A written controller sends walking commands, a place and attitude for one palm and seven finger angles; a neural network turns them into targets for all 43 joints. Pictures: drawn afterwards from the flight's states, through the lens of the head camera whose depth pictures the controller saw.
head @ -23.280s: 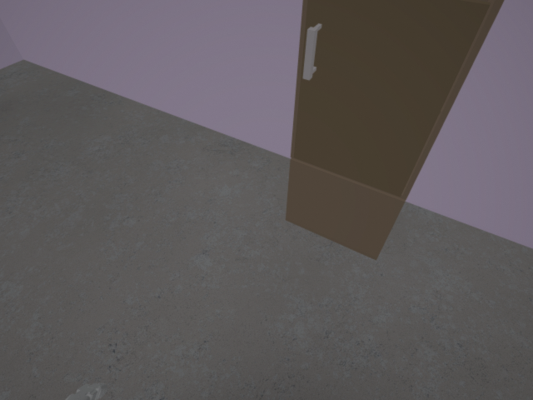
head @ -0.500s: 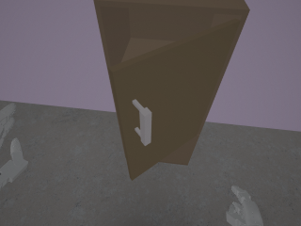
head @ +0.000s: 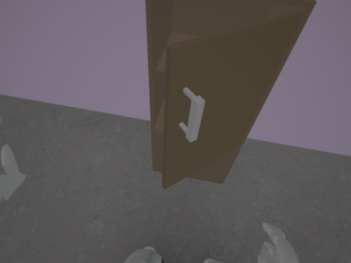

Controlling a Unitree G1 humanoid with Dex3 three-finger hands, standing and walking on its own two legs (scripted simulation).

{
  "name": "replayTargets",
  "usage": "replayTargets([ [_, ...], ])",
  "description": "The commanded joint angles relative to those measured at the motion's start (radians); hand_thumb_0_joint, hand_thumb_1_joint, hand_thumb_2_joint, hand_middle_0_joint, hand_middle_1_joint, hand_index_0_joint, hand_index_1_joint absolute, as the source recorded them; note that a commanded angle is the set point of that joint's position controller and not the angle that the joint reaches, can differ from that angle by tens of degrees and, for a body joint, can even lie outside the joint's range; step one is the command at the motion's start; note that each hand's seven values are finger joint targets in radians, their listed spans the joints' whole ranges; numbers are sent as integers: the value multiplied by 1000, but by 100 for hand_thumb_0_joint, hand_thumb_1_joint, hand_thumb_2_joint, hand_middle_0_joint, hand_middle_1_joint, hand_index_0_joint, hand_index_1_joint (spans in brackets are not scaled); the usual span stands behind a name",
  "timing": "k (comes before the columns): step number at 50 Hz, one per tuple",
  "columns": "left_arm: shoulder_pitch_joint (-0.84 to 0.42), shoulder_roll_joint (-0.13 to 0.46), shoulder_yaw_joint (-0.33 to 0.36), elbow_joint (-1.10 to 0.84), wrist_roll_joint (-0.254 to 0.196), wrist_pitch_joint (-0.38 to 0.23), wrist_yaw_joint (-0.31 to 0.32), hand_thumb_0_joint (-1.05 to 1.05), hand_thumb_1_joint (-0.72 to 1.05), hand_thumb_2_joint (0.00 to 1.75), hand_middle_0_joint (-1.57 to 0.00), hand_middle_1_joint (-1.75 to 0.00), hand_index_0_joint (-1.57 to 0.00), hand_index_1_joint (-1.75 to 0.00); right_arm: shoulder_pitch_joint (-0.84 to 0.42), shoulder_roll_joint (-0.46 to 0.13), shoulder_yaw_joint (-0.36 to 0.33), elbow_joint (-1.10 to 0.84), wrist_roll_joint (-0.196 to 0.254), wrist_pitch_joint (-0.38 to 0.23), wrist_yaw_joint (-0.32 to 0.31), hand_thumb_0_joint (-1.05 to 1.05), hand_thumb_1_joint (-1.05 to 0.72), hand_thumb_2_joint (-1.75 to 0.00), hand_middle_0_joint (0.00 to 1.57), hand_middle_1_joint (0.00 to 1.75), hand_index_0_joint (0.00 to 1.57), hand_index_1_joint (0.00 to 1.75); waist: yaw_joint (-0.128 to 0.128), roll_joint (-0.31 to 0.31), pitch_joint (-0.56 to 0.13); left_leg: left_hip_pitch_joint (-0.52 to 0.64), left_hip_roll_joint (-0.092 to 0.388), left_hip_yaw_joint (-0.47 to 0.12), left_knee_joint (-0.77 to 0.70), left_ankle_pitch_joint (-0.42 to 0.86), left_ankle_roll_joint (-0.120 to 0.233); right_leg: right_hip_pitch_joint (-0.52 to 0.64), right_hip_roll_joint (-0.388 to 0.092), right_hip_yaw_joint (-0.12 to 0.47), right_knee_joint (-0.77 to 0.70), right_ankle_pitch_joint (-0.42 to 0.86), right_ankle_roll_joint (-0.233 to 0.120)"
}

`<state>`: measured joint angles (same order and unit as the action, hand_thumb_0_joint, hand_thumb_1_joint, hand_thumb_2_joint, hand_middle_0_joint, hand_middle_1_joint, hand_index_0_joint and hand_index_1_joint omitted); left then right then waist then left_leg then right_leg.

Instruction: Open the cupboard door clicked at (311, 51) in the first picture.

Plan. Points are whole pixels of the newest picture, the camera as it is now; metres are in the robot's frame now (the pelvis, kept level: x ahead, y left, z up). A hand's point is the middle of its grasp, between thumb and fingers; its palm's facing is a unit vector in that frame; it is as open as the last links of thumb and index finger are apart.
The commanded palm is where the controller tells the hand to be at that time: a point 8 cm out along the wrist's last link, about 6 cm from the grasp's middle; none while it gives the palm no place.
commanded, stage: step back with the hand held close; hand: left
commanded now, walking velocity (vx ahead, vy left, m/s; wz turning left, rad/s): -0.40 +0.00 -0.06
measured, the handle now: (189, 115) +0.43 +0.00 +0.10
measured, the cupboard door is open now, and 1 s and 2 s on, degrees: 43 43 43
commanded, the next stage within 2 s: stop stepping back and stand still in 0.26 s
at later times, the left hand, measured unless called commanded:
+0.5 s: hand out of the picture +0.12 +0.27 +0.18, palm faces +0.27 -0.87 -0.41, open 7.4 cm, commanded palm +0.08 +0.31 +0.20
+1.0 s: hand out of the picture -0.01 +0.36 +0.19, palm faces +0.39 -0.84 -0.37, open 7.4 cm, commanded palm -0.08 +0.40 +0.20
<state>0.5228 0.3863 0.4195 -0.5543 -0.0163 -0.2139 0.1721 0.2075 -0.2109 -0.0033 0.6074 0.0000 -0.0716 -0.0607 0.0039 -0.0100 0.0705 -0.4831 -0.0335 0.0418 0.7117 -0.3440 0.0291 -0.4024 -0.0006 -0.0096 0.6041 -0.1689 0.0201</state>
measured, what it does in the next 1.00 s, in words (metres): walks backwards: right foot, then right foot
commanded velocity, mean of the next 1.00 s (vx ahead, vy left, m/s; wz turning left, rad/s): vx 0.06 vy -0.06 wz -0.02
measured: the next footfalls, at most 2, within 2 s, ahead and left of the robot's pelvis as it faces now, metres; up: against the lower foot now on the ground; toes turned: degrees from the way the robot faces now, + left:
right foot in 0.38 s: -0.21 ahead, -0.11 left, +0.00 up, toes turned -8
right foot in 0.66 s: -0.14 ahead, -0.04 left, +0.01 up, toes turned -10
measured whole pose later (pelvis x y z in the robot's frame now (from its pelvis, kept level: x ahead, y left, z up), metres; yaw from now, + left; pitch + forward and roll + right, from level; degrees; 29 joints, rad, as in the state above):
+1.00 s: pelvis -0.24 +0.11 +0.02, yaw -4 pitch -3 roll -1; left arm 0.47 0.41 0.44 -0.47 -0.01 -0.19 0.15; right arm 0.26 -0.14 0.01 0.67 -0.01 -0.15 -0.06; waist -0.05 -0.07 -0.01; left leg -0.26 0.01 0.03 0.56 -0.26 0.05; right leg -0.50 0.00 -0.02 1.07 -0.37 -0.01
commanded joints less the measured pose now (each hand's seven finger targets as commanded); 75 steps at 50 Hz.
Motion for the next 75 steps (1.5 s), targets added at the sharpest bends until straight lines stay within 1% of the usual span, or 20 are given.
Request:
replayTargets([
  [1,-74,238,156,-253,-3,-74,21,0,90,90,-20,-30,-20,-30,-106,-152,-55,-169,4,-50,-29,0,-90,-90,20,30,20,30,-21,177,-73,66,196,-283,-311,-259,50,-127,-65,110,8,-335,-45],
  [3,-103,260,210,-298,-3,-82,26,0,90,90,-20,-30,-20,-30,-89,-120,-60,-171,-17,-89,-27,0,-90,-90,20,30,20,30,-15,311,-159,-209,425,-553,-655,-405,129,153,92,77,664,-348,-7],
  [14,-66,195,98,-211,-55,-64,-8,0,90,90,-20,-30,-20,-30,-73,-103,-51,-89,-16,-115,23,0,-90,-90,20,30,20,30,8,284,-288,280,232,-146,-644,-18,-100,239,122,-111,-16,-448,-71],
  [19,-114,355,211,-258,-61,-110,-28,0,90,90,-20,-30,-20,-30,-105,-79,-17,-105,-19,-94,7,0,-90,-90,20,30,20,30,13,-97,-188,333,61,-20,102,17,-75,-16,-287,143,-390,200,-173],
  [21,-145,262,131,-214,-62,-65,-50,0,90,90,-20,-30,-20,-30,-88,-100,-42,-112,9,-93,0,0,-90,-90,20,30,20,30,-1,-269,-256,277,24,-36,93,90,-53,142,-203,55,-223,334,-150],
  [24,-102,232,140,-169,-74,9,-52,0,90,90,-20,-30,-20,-30,-108,-134,-34,-130,17,-88,-25,0,-90,-90,20,30,20,30,-29,279,-190,408,153,-278,-345,422,37,73,57,-76,141,-134,4],
  [26,-147,315,200,-212,-78,-23,-40,0,90,90,-20,-30,-20,-30,-144,-122,-25,-134,3,-126,-7,0,-90,-90,20,30,20,30,5,341,-184,161,242,-534,-753,-465,-82,212,151,-12,355,-519,-49],
  [30,134,260,195,-244,-65,-10,-32,0,90,90,-20,-30,-20,-30,-145,-98,-39,-139,-24,-98,14,0,-90,-90,20,30,20,30,51,331,-209,-100,131,-120,-671,-283,-173,516,179,-105,149,-469,-99],
  [32,169,272,196,-308,-45,-3,-35,0,90,90,-20,-30,-20,-30,-114,-84,-50,-141,2,-73,25,0,-90,-90,20,30,20,30,49,-98,-155,33,-48,104,133,-82,-134,144,-103,136,-361,-471,-147],
  [34,-56,324,230,-354,-51,-2,-50,0,90,90,-20,-30,-20,-30,-96,-115,-62,-104,-20,-53,16,0,-90,-90,20,30,20,30,-51,-183,-75,6,-3,-84,835,17,-95,-431,-379,404,-492,-581,-262],
  [41,-251,156,34,-43,3,-34,7,0,90,90,-20,-30,-20,-30,-57,-102,-27,-62,-12,-136,-69,0,-90,-90,20,30,20,30,-30,25,-81,253,45,72,-220,-117,10,19,-180,167,-223,-477,-148],
  [43,-280,168,32,-144,-1,-54,14,0,90,90,-20,-30,-20,-30,-33,-150,-39,-101,-11,-145,-67,0,-90,-90,20,30,20,30,-37,344,-74,438,279,-355,-456,-184,102,-187,10,-13,214,-368,-41],
  [46,-187,305,158,-191,8,-75,-14,0,90,90,-20,-30,-20,-30,-53,-127,-60,-94,-12,-137,-17,0,-90,-90,20,30,20,30,-32,160,-54,196,434,-623,-578,-385,204,-231,-36,69,575,-271,-24],
  [52,-15,210,121,-234,14,-59,-8,0,90,90,-20,-30,-20,-30,-71,-101,-46,-94,-12,-121,1,0,-90,-90,20,30,20,30,-10,289,-48,97,276,-206,-614,-336,56,-36,-3,-85,344,-139,-21],
  [58,-73,184,77,-47,-4,4,3,0,90,90,-20,-30,-20,-30,-55,-104,-45,-94,-14,-90,-36,0,-90,-90,20,30,20,30,-20,245,-83,158,264,-151,-571,-278,46,203,75,-174,-4,-347,-43],
  [62,-64,224,84,-82,-10,26,-16,0,90,90,-20,-30,-20,-30,-68,-74,-36,-106,-2,-60,-20,0,-90,-90,20,30,20,30,-13,-107,-129,-44,96,-14,11,-25,0,406,-195,257,-356,-175,-175],
  [63,24,-25,-235,674,82,150,-144,0,90,90,-20,-30,-20,-30,-63,-121,-34,16,3,-44,67,0,-90,-90,20,30,20,30,-10,-145,-72,-225,114,36,215,-126,-41,364,-428,168,-192,529,-205],
  [66,-117,-32,-281,798,59,219,-154,0,90,90,-20,-30,-20,-30,-9,-110,-52,7,-11,58,61,0,-90,-90,20,30,20,30,-11,-347,-92,-192,74,2,398,-229,-36,282,-304,138,-140,392,-239],
  [72,-268,12,-335,1150,39,222,-157,0,90,90,-20,-30,-20,-30,71,-95,-49,136,-44,92,68,0,-90,-90,20,30,20,30,-77,-92,-31,240,39,60,-105,121,-26,142,-198,-29,-24,330,-108],
  [75,-210,-72,-371,1255,35,234,-167,0,90,90,-20,-30,-20,-30,137,-241,-62,198,-54,82,48,0,-90,-90,20,30,20,30,-51,271,-108,300,356,-415,-356,247,176,7,-12,-46,287,-517,-21],
])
